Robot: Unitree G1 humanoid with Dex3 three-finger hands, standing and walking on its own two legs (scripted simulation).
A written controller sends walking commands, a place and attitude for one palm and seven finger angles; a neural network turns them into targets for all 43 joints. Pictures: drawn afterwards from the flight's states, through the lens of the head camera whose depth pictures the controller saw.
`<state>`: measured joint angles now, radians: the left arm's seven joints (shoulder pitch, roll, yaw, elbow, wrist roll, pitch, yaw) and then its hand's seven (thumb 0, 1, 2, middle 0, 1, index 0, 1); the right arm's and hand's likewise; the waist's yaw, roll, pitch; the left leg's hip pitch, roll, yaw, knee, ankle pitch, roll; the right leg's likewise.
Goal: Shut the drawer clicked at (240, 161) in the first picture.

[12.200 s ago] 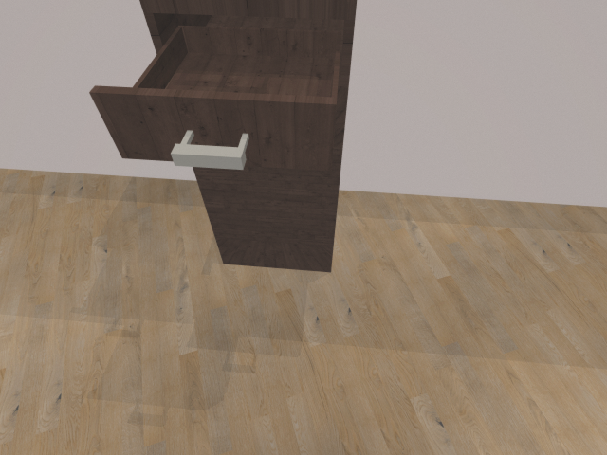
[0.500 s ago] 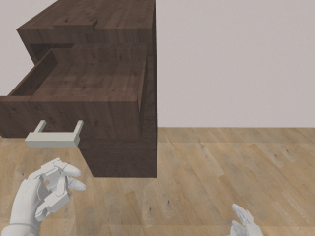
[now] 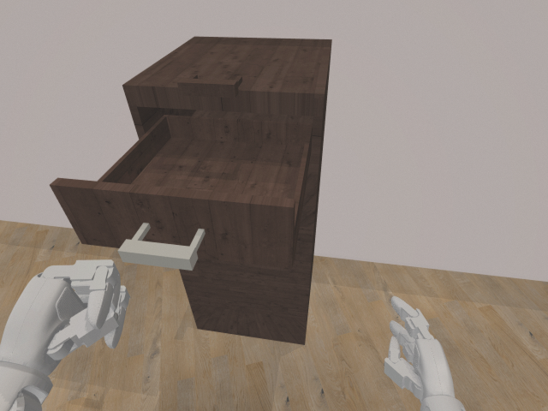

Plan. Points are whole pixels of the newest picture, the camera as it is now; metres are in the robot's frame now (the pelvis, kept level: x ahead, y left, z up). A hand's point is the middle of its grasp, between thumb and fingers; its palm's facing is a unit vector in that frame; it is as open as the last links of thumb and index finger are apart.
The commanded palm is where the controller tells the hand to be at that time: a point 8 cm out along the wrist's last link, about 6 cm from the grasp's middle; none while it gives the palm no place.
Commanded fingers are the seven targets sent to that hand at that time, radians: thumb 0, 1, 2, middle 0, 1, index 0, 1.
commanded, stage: raise the hand and make a fist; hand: left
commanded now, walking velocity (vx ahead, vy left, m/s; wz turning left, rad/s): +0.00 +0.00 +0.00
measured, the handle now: (165, 243) +0.31 +0.23 +0.11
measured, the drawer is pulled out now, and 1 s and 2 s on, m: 0.30 0.30 0.30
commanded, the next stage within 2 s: bring the fist close to the handle in 0.54 s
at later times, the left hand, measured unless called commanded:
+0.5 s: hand (116, 306) +0.15 +0.19 +0.20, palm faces +0.06 -0.98 -0.20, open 3.3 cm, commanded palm +0.09 +0.24 +0.21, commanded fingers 0.00 0.90 0.90 -1.40 -1.60 -1.40 -1.60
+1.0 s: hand (127, 297) +0.18 +0.20 +0.17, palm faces +0.07 -0.99 -0.12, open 3.3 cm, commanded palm +0.13 +0.24 +0.17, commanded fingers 0.00 0.90 0.90 -1.40 -1.60 -1.40 -1.60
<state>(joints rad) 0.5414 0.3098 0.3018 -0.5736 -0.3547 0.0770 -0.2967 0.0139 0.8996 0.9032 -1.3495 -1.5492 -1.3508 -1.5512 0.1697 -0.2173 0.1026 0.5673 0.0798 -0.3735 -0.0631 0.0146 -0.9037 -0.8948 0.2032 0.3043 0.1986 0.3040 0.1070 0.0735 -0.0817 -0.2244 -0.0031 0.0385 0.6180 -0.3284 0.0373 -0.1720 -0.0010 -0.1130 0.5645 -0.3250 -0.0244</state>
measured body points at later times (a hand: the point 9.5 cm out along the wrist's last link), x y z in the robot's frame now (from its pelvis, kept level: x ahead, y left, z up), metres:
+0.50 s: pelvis -0.02 -0.03 +0.00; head -0.08 -0.06 +0.45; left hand +0.14 +0.24 +0.21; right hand +0.18 -0.25 -0.04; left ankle +0.01 +0.09 -0.73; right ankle -0.01 -0.10 -0.73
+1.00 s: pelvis +0.01 -0.02 +0.00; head -0.04 -0.04 +0.45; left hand +0.17 +0.25 +0.18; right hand +0.21 -0.23 -0.04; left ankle +0.01 +0.09 -0.73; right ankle -0.01 -0.10 -0.73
